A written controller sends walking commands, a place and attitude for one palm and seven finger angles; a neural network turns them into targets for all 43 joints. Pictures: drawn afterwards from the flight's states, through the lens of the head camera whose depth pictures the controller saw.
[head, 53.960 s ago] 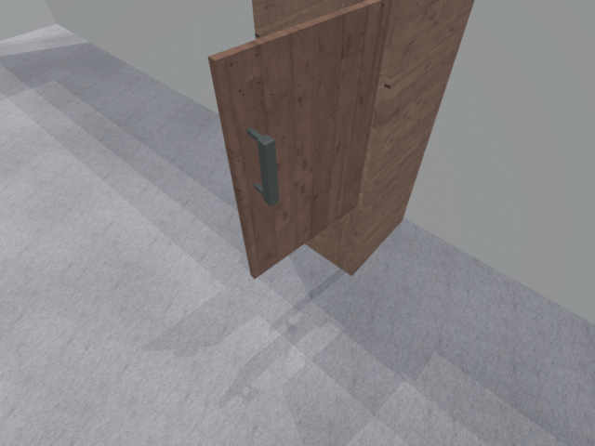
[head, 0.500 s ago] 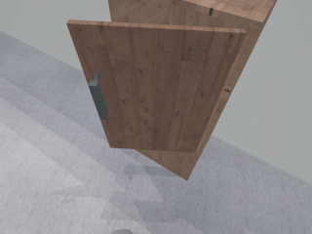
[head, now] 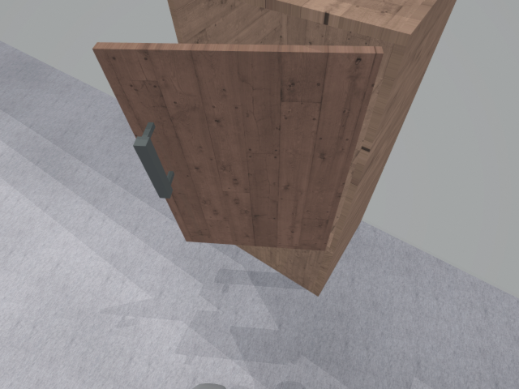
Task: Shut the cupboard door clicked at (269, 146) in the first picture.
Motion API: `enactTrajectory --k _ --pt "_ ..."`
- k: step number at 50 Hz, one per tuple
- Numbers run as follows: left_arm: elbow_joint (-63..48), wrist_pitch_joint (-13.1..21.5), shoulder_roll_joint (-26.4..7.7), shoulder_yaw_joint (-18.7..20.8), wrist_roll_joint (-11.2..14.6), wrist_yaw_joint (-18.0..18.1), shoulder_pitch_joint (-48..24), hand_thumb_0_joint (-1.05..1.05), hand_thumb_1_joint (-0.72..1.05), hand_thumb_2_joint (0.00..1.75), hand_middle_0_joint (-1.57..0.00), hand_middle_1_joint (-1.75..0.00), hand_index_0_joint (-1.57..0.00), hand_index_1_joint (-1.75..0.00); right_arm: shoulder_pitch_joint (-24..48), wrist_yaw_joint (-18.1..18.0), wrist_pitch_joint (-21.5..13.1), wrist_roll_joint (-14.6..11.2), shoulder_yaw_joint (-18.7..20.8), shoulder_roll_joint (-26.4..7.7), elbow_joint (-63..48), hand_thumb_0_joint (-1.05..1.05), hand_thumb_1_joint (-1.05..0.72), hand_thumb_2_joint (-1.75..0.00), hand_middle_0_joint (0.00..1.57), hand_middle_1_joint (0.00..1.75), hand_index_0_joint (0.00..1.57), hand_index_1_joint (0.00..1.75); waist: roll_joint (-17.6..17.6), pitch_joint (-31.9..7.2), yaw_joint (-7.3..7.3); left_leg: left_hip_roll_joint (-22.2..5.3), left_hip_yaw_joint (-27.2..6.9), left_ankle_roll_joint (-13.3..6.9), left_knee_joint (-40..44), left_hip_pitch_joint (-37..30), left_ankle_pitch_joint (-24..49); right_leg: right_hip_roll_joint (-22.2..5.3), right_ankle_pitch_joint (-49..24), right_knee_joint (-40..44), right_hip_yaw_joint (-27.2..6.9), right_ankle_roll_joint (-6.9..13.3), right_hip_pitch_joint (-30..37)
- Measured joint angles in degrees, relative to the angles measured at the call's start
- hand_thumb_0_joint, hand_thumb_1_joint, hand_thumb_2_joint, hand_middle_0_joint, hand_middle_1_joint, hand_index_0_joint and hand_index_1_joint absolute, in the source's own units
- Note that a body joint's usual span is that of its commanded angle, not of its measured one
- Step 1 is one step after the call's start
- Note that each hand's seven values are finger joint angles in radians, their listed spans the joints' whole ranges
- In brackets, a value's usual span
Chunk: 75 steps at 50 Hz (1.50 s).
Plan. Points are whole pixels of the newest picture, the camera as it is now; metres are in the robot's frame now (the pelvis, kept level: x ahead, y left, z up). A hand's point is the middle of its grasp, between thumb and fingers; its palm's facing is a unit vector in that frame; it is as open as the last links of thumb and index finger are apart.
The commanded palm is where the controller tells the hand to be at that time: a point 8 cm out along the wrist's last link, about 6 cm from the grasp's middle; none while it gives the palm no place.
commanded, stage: come to a stop and stand still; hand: left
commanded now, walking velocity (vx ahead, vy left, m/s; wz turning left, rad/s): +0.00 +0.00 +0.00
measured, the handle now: (158, 162) +0.48 +0.25 +0.03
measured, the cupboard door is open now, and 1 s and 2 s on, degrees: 29 29 29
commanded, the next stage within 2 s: look again from close up in 0.54 s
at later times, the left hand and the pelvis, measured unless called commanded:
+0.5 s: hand out of the picture -0.02 +0.27 -0.17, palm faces -0.02 -0.96 -0.28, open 7.4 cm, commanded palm none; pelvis -0.03 +0.07 -0.01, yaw -3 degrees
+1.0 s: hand out of the picture +0.05 +0.22 -0.18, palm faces -0.04 -0.97 -0.24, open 7.3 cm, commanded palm none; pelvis +0.01 +0.04 -0.01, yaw -2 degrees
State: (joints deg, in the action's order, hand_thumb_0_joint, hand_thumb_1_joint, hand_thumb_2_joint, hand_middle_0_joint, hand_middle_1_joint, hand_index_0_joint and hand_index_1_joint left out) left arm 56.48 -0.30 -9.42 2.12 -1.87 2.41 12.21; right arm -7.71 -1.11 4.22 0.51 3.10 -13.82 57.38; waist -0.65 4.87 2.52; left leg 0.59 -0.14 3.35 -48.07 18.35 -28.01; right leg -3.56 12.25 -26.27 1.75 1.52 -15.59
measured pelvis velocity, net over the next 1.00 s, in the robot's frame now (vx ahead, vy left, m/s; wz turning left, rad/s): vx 0.01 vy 0.04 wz -0.04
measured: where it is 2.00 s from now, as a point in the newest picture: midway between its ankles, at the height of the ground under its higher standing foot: outside the picture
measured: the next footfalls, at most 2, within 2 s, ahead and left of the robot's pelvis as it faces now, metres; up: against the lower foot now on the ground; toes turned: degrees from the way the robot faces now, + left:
left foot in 0.12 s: +0.00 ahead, +0.16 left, +0.00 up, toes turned +3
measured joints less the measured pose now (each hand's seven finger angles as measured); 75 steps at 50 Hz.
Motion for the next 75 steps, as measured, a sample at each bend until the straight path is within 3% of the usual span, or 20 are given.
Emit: enactTrajectory --k 3,6,7,11,15,22,35,65,66,67,69,71,73,75 --pt "0.8 -0.5 -0.8 0.1 0.0 -0.1 0.6 0.01 0.90 0.90 -0.21 -0.30 -0.20 -0.30 0.3 0.1 -0.7 -0.2 -0.5 0.9 -0.4 0.00 -0.91 -0.90 0.20 0.30 0.20 0.30 -0.9 -0.3 0.10 -0.5 0.7 -0.4 9.8 -3.3 3.8 -0.4 -0.2 -0.8 -0.3 -0.8 -0.4" --pt "1.2 -0.6 -0.8 -1.0 0.6 0.6 2.5 0.01 0.90 0.90 -0.21 -0.30 -0.20 -0.30 -1.2 0.3 -2.2 -0.2 -0.5 0.4 -3.3 0.00 -0.91 -0.90 0.20 0.30 0.20 0.30 1.4 -2.0 -1.25 -1.9 1.5 -1.6 18.4 -6.8 9.3 0.5 1.5 -5.1 0.5 -2.2 -2.0" --pt "1.5 -0.9 -0.8 -1.3 0.8 0.6 2.7 0.01 0.90 0.90 -0.21 -0.30 -0.20 -0.30 -1.7 0.2 -2.7 0.0 -0.4 0.3 -3.8 0.00 -0.91 -0.90 0.20 0.30 0.20 0.30 2.2 -2.3 -1.66 -2.0 1.3 -2.3 17.9 -6.7 11.6 0.4 2.5 -7.0 0.8 -2.7 -2.3" --pt "1.8 -1.9 -1.3 -1.4 0.6 0.3 4.3 0.01 0.90 0.90 -0.21 -0.30 -0.20 -0.30 -4.2 0.4 -2.8 0.7 -1.6 1.8 -4.5 0.00 -0.91 -0.90 0.20 0.30 0.20 0.30 2.3 -4.1 -0.80 -1.0 3.6 -4.2 13.8 -7.4 7.4 -0.4 2.8 -8.1 -1.4 -3.1 -1.1" --pt "1.1 -2.0 -1.8 -2.0 0.3 -0.5 5.1 0.01 0.90 0.90 -0.21 -0.30 -0.20 -0.30 -6.1 0.3 -3.5 0.5 -2.1 3.2 -5.3 0.00 -0.93 -0.90 0.20 0.30 0.20 0.30 2.8 -4.6 -1.31 0.2 4.8 -5.3 15.4 -7.7 8.5 -0.8 2.0 -7.1 -3.4 -2.2 -1.4" --pt "0.9 -1.3 -2.0 -2.3 0.4 -0.8 5.7 0.01 0.90 0.90 -0.20 -0.30 -0.20 -0.30 -8.2 0.7 -3.6 0.7 -2.7 2.0 -3.5 -0.01 -0.94 -0.90 0.20 0.30 0.20 0.30 2.7 -3.4 -1.53 1.5 5.9 -6.3 19.1 -7.7 11.1 -1.2 -0.1 -4.5 -5.6 -2.5 -2.2" --pt "4.1 -0.3 -0.2 -3.1 1.0 -0.9 4.7 0.01 0.90 0.90 -0.20 -0.30 -0.20 -0.30 -10.4 0.2 -4.4 0.4 -3.3 2.8 1.8 0.00 -0.91 -0.90 0.20 0.30 0.20 0.30 1.8 -1.8 -2.46 0.7 5.9 -5.2 21.8 -9.7 11.1 -0.4 -0.2 -2.8 -5.5 -4.8 -0.8" --pt "4.6 1.1 -0.3 -2.2 1.2 -0.1 -0.5 0.01 0.91 0.90 -0.21 -0.30 -0.20 -0.30 -5.6 -0.5 -4.9 0.3 -2.8 3.4 4.5 0.00 -0.91 -0.90 0.20 0.30 0.20 0.30 1.6 -1.9 -2.64 -3.3 3.8 -1.8 22.1 -11.9 9.3 3.1 2.4 -2.1 -2.5 -2.0 2.2" --pt "-4.6 -2.0 -0.1 1.1 2.9 -1.0 1.8 0.01 0.91 0.90 -0.21 -0.30 -0.20 -0.30 -6.2 -1.6 -6.1 0.3 -2.8 3.6 2.6 0.00 -0.91 -0.90 0.20 0.30 0.20 0.30 1.2 -0.5 -2.44 -3.6 4.1 -2.0 19.2 -11.0 8.8 3.2 2.7 -3.2 -2.4 -2.0 2.1" --pt "-15.2 -1.9 -0.7 1.7 4.7 -0.4 5.1 0.01 0.91 0.90 -0.21 -0.30 -0.20 -0.30 -7.5 -3.2 -8.9 -0.6 -3.2 3.6 0.0 0.00 -0.91 -0.90 0.20 0.30 0.20 0.30 0.6 0.0 -2.16 -3.6 4.0 -2.1 16.7 -9.9 7.9 3.1 3.5 -6.2 -2.4 -1.8 0.7" --pt "-31.9 1.4 -1.5 1.3 7.8 1.8 9.8 0.02 0.91 0.90 -0.21 -0.31 -0.21 -0.31 -10.3 -4.4 -14.6 -1.7 -3.1 2.7 -3.4 0.01 -0.91 -0.90 0.20 0.30 0.20 0.30 0.7 -1.7 -2.23 -3.1 2.9 -1.5 14.8 -8.8 5.3 2.4 6.3 -9.9 -1.5 -1.9 -0.9" --pt "-42.0 3.7 -0.7 1.2 9.7 2.5 10.6 0.02 0.91 0.90 -0.22 -0.32 -0.22 -0.32 -11.4 -3.6 -18.2 -2.1 -1.8 1.6 -6.3 0.01 -0.91 -0.90 0.20 0.30 0.20 0.30 1.8 -4.4 -2.84 -2.4 1.5 -1.8 12.9 -6.9 5.1 1.4 6.9 -11.0 -0.2 -2.6 -1.7" --pt "-47.5 8.9 0.5 2.0 10.6 0.8 9.6 0.02 0.91 0.90 -0.24 -0.34 -0.23 -0.34 -10.6 -2.7 -20.4 -1.7 -0.7 0.6 -9.6 0.01 -0.91 -0.90 0.20 0.30 0.20 0.30 2.8 -7.1 -3.63 -1.9 0.6 -2.0 10.4 -3.3 4.7 0.8 7.5 -13.0 0.6 -2.5 -4.6" --pt "-48.4 16.6 1.3 3.2 11.8 -3.0 7.6 0.01 0.91 0.90 -0.26 -0.36 -0.25 -0.36 -8.2 -1.8 -21.6 -1.3 -0.2 0.4 -13.0 0.01 -0.91 -0.90 0.20 0.30 0.20 0.30 2.4 -9.0 -4.08 -1.5 0.5 -1.9 6.9 1.8 4.0 0.3 8.3 -16.7 0.5 -2.2 -9.8"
